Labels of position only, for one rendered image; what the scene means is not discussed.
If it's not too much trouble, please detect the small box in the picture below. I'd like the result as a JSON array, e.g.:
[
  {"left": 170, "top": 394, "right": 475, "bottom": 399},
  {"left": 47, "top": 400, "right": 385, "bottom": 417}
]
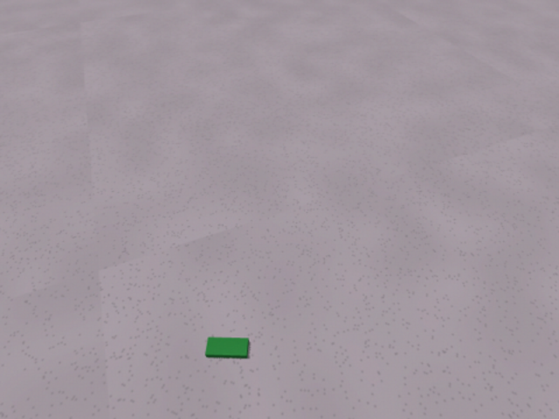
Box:
[{"left": 205, "top": 337, "right": 249, "bottom": 359}]

